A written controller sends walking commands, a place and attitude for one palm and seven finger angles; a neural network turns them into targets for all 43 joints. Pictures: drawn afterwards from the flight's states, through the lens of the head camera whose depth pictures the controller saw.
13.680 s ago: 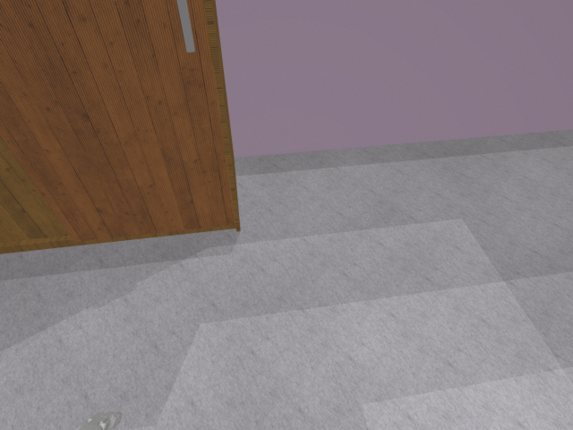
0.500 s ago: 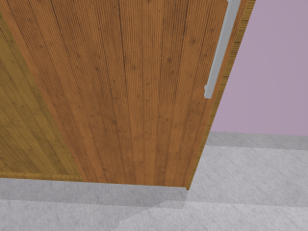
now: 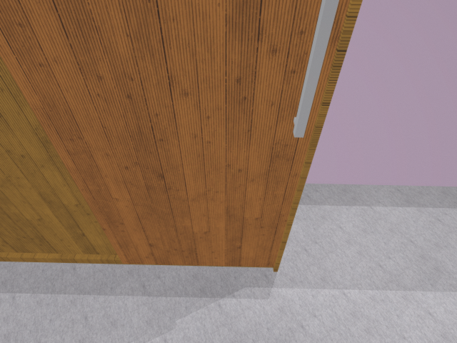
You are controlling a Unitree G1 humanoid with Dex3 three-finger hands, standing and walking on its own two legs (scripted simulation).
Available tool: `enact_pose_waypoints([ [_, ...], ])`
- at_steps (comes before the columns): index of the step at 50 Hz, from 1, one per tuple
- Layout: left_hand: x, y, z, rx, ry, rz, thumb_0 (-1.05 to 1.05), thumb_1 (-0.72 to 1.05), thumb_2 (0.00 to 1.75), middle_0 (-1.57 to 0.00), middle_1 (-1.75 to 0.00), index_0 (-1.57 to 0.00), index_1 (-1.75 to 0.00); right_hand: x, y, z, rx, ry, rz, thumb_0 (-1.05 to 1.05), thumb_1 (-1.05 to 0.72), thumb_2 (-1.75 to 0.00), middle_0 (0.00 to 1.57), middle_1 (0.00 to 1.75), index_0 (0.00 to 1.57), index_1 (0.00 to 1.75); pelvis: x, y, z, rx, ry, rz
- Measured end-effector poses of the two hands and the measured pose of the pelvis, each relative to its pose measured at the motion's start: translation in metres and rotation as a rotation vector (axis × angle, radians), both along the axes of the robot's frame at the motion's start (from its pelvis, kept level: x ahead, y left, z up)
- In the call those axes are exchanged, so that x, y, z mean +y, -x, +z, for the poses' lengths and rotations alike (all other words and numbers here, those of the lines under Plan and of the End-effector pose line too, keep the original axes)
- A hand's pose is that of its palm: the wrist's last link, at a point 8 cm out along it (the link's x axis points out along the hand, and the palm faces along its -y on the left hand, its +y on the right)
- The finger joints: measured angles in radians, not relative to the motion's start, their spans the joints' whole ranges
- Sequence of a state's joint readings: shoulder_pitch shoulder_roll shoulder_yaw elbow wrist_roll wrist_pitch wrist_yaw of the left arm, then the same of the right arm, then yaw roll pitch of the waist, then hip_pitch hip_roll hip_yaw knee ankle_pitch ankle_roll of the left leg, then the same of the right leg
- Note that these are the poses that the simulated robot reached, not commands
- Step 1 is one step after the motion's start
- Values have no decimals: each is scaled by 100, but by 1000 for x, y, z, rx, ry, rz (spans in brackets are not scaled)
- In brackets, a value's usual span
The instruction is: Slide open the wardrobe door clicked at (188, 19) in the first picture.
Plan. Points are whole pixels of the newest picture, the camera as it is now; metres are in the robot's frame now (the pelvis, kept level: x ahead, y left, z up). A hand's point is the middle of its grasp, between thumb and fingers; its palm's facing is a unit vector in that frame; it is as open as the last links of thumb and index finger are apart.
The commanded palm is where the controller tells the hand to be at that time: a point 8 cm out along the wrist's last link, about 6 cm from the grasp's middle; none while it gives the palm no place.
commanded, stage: look again from close up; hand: right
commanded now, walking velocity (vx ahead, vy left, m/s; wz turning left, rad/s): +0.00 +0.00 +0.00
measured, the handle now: (311, 68) +0.57 -0.13 +0.23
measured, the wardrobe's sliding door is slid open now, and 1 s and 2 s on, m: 0.00 0.00 0.00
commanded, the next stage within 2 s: none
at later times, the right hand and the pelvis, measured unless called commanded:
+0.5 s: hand out of the picture +0.02 -0.16 -0.17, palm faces +0.03 +0.98 -0.18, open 7.4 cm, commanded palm none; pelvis +0.02 +0.00 +0.00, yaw +0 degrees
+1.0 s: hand out of the picture +0.01 -0.15 -0.17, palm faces +0.03 +0.99 -0.16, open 7.4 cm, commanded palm none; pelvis +0.02 +0.00 +0.00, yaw +1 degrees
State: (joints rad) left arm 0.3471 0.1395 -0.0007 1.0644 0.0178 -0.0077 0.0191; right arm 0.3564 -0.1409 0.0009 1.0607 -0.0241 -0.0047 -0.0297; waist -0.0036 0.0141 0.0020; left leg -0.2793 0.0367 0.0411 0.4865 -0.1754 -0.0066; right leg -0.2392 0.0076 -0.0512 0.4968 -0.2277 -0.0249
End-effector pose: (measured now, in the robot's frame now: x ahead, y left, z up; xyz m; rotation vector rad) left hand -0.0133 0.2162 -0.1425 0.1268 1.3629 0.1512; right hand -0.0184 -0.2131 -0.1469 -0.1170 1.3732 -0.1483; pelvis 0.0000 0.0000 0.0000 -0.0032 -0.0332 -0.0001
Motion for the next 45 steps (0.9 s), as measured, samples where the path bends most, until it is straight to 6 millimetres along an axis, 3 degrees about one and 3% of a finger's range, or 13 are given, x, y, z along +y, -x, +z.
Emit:
enact_pose_waypoints([
  [5,-2,-17,0,-22,4,-11,1,91,90,-20,-30,-20,-30,3,-6,2,-2,-3,0,0,-90,-90,20,30,20,30,0,-5,1,0,0,1],
  [14,2,-28,2,-25,-5,-9,1,91,90,-20,-30,-20,-30,4,-21,2,-11,-5,11,0,-90,-90,20,30,20,30,0,-13,3,-3,0,6],
  [28,0,-28,1,6,8,-5,1,91,90,-20,-30,-20,-30,0,-36,5,-24,13,17,0,-91,-90,20,30,20,30,3,-19,4,-7,0,5],
  [45,-2,-22,1,29,16,6,1,90,90,-20,-30,-20,-30,8,-29,4,5,-5,12,0,-91,-90,20,30,20,30,4,-22,4,-3,0,11],
])
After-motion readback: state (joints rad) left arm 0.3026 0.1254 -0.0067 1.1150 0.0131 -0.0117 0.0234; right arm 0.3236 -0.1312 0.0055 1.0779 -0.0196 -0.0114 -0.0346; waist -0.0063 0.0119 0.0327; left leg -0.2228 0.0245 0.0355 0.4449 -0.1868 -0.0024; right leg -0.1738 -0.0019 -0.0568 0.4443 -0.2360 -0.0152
